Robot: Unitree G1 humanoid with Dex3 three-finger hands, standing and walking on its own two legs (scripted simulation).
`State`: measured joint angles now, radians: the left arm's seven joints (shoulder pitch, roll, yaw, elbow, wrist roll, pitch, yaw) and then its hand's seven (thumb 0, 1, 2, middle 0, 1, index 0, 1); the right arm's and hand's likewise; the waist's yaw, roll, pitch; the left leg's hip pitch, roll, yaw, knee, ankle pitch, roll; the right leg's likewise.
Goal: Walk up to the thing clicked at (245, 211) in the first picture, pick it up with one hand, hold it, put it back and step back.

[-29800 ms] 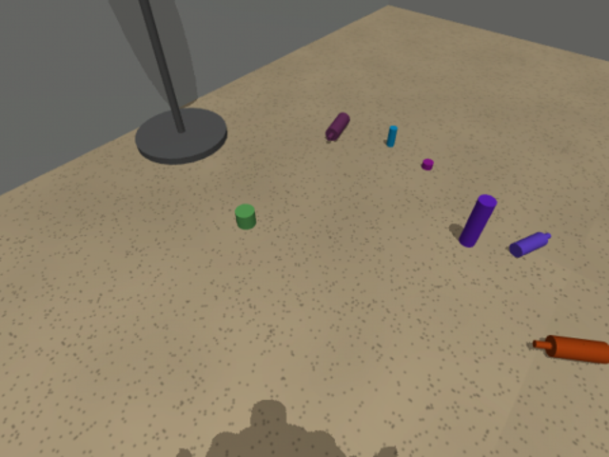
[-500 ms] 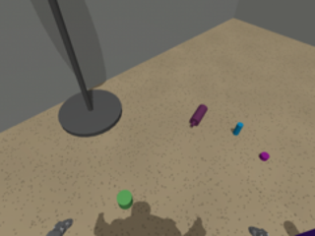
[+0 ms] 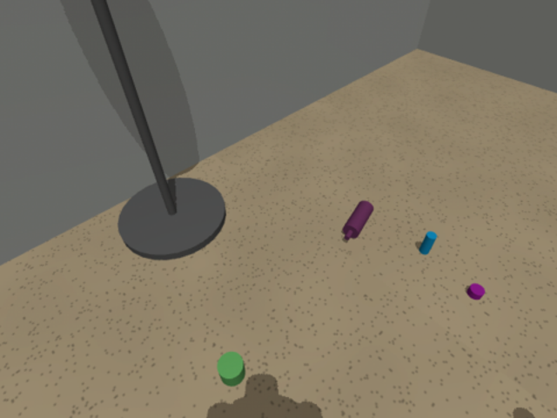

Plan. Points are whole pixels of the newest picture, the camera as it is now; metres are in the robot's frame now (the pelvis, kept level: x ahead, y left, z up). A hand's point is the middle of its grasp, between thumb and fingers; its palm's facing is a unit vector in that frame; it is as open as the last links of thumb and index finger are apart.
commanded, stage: stand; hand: left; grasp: from above
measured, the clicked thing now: (231, 368) +0.45 +0.19 -0.74
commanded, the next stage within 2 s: step back in 1.78 s
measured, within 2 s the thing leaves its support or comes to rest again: neither
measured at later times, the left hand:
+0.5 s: hand out of the picture +0.06 +0.24 -0.16, palm faces +0.03 -0.94 -0.34, open 7.4 cm
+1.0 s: hand out of the picture +0.07 +0.24 -0.15, palm faces +0.02 -0.94 -0.34, open 7.4 cm
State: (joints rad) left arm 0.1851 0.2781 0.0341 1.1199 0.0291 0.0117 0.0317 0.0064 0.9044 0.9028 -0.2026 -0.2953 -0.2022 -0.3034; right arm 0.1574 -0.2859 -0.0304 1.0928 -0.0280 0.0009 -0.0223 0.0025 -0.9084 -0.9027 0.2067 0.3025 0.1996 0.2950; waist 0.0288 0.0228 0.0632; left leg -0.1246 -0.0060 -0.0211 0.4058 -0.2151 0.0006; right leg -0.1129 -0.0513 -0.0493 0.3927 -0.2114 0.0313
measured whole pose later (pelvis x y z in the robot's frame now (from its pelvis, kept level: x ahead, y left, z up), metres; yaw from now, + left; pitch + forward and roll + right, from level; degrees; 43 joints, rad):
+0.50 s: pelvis +0.00 -0.01 +0.00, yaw +0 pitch -4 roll +0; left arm 0.12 0.30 0.03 1.16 0.02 0.00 0.02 0.00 0.90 0.90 -0.20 -0.30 -0.20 -0.30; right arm 0.14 -0.32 -0.02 1.14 -0.02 0.00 -0.02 0.00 -0.91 -0.90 0.21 0.30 0.20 0.29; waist 0.02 0.02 0.06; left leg -0.10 0.01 -0.02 0.34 -0.18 -0.01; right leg -0.09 -0.04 -0.05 0.33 -0.17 0.02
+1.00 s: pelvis +0.01 -0.01 +0.00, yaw -1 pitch -3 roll +0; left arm 0.11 0.31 0.03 1.16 0.01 0.00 0.01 0.00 0.90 0.90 -0.20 -0.30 -0.20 -0.30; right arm 0.12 -0.33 -0.01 1.14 -0.02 -0.01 -0.01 0.00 -0.91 -0.90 0.21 0.30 0.20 0.29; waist 0.01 0.02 0.06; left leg -0.10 0.01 -0.02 0.33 -0.18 -0.01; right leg -0.09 -0.03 -0.05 0.32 -0.18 0.02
